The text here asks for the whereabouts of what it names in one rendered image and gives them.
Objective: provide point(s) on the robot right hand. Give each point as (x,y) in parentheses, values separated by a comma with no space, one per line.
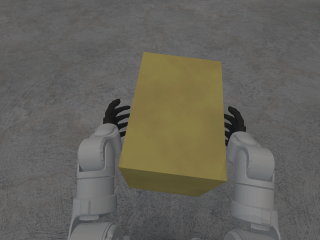
(236,121)

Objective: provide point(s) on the robot left hand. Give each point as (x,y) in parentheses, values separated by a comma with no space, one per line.
(112,118)

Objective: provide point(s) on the carton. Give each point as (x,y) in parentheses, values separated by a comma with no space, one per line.
(175,137)

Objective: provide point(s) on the right robot forearm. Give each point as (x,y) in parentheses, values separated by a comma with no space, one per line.
(253,203)

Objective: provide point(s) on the left robot upper arm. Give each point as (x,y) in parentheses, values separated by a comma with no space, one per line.
(97,231)

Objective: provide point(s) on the left robot forearm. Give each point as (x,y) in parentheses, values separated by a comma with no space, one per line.
(96,196)

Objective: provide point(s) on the right robot upper arm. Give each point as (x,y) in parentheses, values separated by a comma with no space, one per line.
(237,234)

